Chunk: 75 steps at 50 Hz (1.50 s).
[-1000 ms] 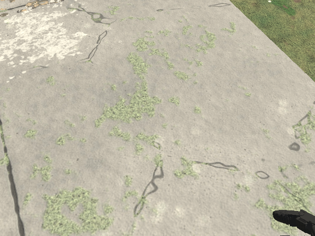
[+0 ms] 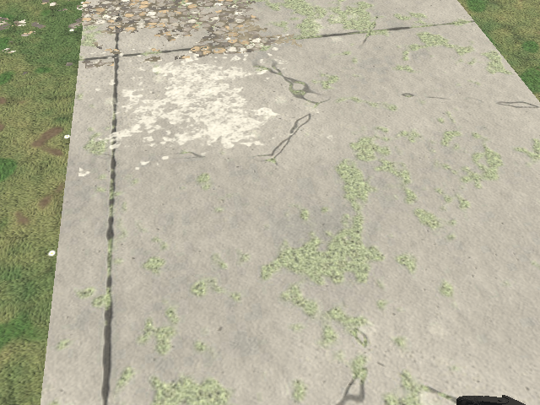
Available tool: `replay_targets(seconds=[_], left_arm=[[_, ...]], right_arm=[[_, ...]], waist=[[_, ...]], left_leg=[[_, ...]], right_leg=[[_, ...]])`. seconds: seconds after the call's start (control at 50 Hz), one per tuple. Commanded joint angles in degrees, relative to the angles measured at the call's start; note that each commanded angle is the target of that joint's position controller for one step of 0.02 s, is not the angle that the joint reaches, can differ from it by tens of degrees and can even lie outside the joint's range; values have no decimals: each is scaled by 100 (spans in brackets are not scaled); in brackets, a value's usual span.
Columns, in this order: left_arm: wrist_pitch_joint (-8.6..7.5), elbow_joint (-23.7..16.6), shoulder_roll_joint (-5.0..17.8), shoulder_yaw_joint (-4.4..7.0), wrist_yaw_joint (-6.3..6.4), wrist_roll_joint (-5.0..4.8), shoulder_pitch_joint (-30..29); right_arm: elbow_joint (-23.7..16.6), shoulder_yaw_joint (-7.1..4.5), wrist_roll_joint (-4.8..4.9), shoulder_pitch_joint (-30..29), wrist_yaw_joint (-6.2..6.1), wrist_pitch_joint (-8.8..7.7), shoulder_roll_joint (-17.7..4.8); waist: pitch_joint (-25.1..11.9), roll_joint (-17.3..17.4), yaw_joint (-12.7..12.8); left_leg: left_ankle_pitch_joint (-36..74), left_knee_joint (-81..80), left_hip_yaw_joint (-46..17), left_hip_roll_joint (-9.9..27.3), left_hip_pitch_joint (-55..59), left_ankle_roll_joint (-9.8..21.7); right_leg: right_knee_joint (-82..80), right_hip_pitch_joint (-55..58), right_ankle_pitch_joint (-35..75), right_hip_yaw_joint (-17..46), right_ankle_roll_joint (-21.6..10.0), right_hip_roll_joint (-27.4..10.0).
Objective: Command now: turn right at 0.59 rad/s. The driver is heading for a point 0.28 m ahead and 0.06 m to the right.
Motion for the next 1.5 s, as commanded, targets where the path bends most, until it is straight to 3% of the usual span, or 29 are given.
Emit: replay_targets(seconds=[0.02,0.12,0.16,0.18,0.2,0.22,0.24,0.28,0.36,0.4,0.46,0.5,0.54,0.64,0.74,0.76,0.78,0.8,0.82,0.86,0.88,0.94,1.02,1.06,1.08,1.12,1.16,1.26,1.5], left_arm=[[-90,-615,493,118,-47,-15,-435],[-48,-757,466,153,-218,-64,-247],[-30,-683,651,277,-172,-25,213],[-51,-703,1355,502,-52,5,600],[-149,-838,1983,593,-36,195,661],[-276,-906,1613,504,-90,276,629],[-361,-888,1496,448,-72,221,371],[-318,-982,1210,362,39,-38,-240],[-280,-1016,728,96,145,153,-451],[-310,-793,461,-24,133,187,-234],[-423,-634,1078,131,61,249,111],[-574,-519,1055,138,58,263,207],[-667,-393,868,86,56,235,184],[-614,-265,830,78,-46,165,-98],[-546,-38,688,31,-48,46,19],[-614,-124,422,-77,-46,246,149],[-641,-78,63,-202,-51,319,717],[-595,8,619,-63,-52,160,453],[-528,-59,788,-5,-40,43,168],[-365,-13,632,-15,58,113,-17],[-290,19,520,-34,94,117,68],[-235,213,271,-111,170,168,361],[-217,373,302,-104,149,211,438],[-229,243,540,-83,158,330,180],[-235,237,924,7,180,251,-50],[-322,267,506,-68,138,232,-211],[-429,352,414,-90,115,242,-187],[-472,585,431,-88,128,182,-28],[-379,1065,391,-88,133,165,-221]], right_arm=[[-264,-426,20,100,-40,-7,-1142],[-256,-532,177,-9,-10,23,-1250],[-111,-547,274,173,29,-9,-1145],[-200,-516,126,164,56,-59,-954],[-659,-392,-79,-431,71,-134,-668],[-620,-458,-32,-692,88,-179,-931],[-600,-483,109,-696,96,-208,-1011],[-434,-532,56,-423,0,-205,-1125],[12,-455,161,255,53,-110,-957],[111,-334,179,351,119,-104,-747],[-100,-388,373,-151,229,-185,-1151],[-126,-419,388,-181,236,-300,-1219],[-84,-407,264,-114,209,-410,-1072],[-61,-258,139,79,299,-495,-695],[136,-400,98,1049,301,-526,-1075],[136,-493,20,1568,221,-533,-1586],[179,-448,-20,1696,163,-477,-1622],[224,-393,113,1796,185,-435,-1330],[216,-369,154,1457,184,-424,-1282],[130,-242,144,693,170,-398,-962],[116,-211,104,407,158,-380,-890],[181,-206,17,167,125,-354,-844],[337,-155,115,38,131,-301,-796],[521,-52,52,303,171,-318,-530],[532,-76,13,541,186,-310,-565],[599,-98,27,345,142,-278,-688],[689,-111,68,378,95,-257,-683],[934,-133,124,391,94,-244,-652],[1563,-178,143,410,8,-130,-777]], waist=[[-338,565,-365],[-654,737,-191],[-767,468,69],[-867,-713,131],[-1107,-2002,94],[-1485,-920,391],[-1149,-585,176],[-725,-251,-164],[-995,-406,-270],[-1057,-492,-172],[-192,-1001,263],[169,-844,311],[371,-474,234],[111,-514,117],[-620,-205,-464],[-1309,526,-526],[-1980,1662,-336],[-2052,1301,-606],[-1476,1025,-558],[-823,543,-321],[-655,665,-139],[-687,897,-28],[-687,697,67],[-356,313,-65],[-89,-360,-426],[77,-449,-277],[-67,-463,-254],[-396,-125,-181],[-296,83,-202]], left_leg=[[2951,-744,-1160,2067,978,1087],[3417,-186,-489,2052,1169,687],[2694,778,79,1702,558,75],[961,2286,451,1084,-870,-464],[-2319,3713,-63,32,-2721,-879],[-2422,4441,-1042,91,-2993,-835],[-1873,4484,-1201,172,-3093,-720],[-959,3951,-1244,313,-3113,-726],[-175,3646,-897,323,-2175,-967],[177,2777,-794,496,-1786,-983],[391,2392,-797,568,-2607,-765],[452,2264,-1137,556,-3311,-609],[482,1994,-1267,581,-3493,-552],[564,1064,-584,505,-1861,-655],[2093,-287,-558,185,303,-131],[4376,50,-1608,1209,1613,256],[5219,-44,-3077,2443,2569,1417],[4264,-420,-3276,2391,2241,1616],[3404,-559,-2841,2140,1915,1398],[2415,-828,-2267,1756,856,1009],[2167,-982,-1981,1550,285,865],[2287,-1021,-1502,1274,-281,865],[827,-936,-1453,1160,-562,676],[-558,-812,-1334,770,-857,104],[-785,-773,-1048,410,-708,-121],[-185,-416,-857,280,-148,-264],[591,-239,-861,315,4,-198],[1616,-115,-861,363,249,-187],[1877,-189,-844,389,481,-273]], right_leg=[[-39,-617,-177,-73,-34,-140],[-1282,145,324,-491,-344,108],[-2479,1264,1649,-381,-731,332],[-2843,2460,3779,1160,-1259,-506],[-2789,3176,5601,3388,-2498,-1755],[-2942,3219,5038,3188,-2736,-1814],[-2984,2966,4515,2700,-2429,-1473],[-2992,2505,3913,2156,-1903,-967],[-2961,2190,4603,1209,-1758,-698],[-3223,2162,3164,890,-1628,-529],[-4224,2116,-728,1791,-1718,-1017],[-4456,2544,-1015,1960,-1682,-1309],[-4399,2801,91,1639,-1674,-1278],[-3812,2008,3071,548,-1641,-806],[-2193,1675,4115,328,-1072,-399],[-1053,960,2662,17,-630,13],[561,-112,-958,65,-179,587],[1194,-315,-1618,506,-84,520],[1555,-703,-1453,480,-91,333],[1025,-622,-923,472,-87,24],[487,-165,-673,453,-64,-47],[-680,798,-172,218,-7,97],[-2175,1728,1397,41,-154,215],[-2717,1945,2058,524,-363,-165],[-2648,1368,1483,613,-583,-242],[-2831,750,690,567,-619,-95],[-2741,947,1437,497,-485,-37],[-2474,1435,2483,386,-484,24],[-2597,1640,2714,272,-534,110]])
